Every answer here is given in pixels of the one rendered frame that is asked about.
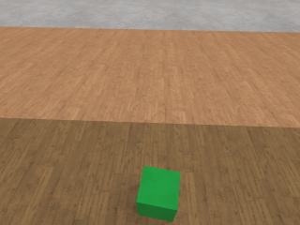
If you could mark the carton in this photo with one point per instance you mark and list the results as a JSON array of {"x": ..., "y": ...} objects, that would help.
[{"x": 158, "y": 193}]

